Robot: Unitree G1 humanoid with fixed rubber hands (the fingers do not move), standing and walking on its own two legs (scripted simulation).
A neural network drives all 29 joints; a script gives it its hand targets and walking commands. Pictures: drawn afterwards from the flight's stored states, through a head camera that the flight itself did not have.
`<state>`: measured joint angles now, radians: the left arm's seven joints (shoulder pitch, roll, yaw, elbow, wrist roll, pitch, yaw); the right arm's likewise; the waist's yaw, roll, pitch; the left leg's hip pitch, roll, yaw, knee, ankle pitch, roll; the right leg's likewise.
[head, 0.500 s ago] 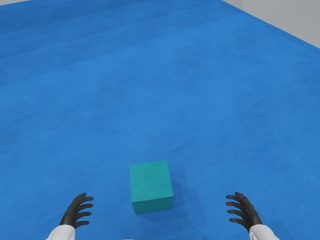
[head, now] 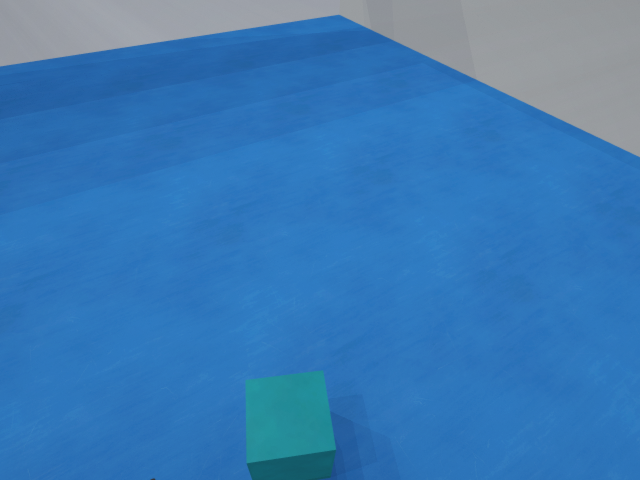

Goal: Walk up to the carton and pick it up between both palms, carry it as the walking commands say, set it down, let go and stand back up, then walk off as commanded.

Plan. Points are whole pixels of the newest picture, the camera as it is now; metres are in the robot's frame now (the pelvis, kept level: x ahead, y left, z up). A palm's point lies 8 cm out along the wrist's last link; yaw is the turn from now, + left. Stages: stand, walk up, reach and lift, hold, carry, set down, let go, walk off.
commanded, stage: stand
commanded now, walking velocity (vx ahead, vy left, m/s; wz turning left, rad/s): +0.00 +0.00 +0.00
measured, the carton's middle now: (289, 430) +0.40 +0.07 -0.64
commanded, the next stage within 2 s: walk off in 1.32 s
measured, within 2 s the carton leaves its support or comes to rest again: neither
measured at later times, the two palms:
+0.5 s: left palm out of the picture -0.03 +0.24 -0.13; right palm out of the picture -0.06 -0.23 -0.13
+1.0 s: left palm out of the picture -0.08 +0.24 -0.14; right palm out of the picture -0.07 -0.21 -0.13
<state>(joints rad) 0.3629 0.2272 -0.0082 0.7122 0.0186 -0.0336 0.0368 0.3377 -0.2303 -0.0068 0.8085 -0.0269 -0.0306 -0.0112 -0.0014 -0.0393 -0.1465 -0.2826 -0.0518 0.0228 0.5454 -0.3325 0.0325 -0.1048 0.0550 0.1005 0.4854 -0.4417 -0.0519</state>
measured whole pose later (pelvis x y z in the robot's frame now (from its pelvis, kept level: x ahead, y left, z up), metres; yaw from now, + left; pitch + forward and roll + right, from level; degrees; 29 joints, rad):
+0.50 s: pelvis -0.04 +0.01 +0.01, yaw +0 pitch +1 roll +0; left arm 0.42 0.19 -0.01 0.88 0.02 -0.01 0.04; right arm 0.43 -0.19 0.00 0.97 -0.02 0.02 -0.03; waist 0.00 -0.02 -0.05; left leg -0.26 -0.05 0.02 0.51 -0.26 0.04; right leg -0.09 0.06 0.09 0.46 -0.38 -0.05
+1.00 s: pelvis -0.05 +0.02 +0.01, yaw +0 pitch +0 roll +0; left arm 0.43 0.16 -0.01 1.02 0.02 -0.01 0.05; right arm 0.37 -0.15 0.01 1.08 -0.01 0.00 -0.04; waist -0.01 -0.03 -0.05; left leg -0.24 -0.06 0.02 0.47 -0.23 0.06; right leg -0.07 0.05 0.09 0.43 -0.35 -0.03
